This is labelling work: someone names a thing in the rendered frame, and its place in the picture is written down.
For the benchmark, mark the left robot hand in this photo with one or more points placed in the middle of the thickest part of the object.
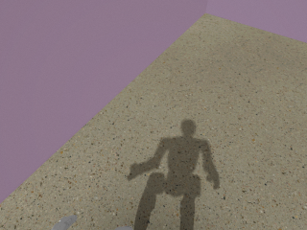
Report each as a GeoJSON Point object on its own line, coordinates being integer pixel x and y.
{"type": "Point", "coordinates": [65, 223]}

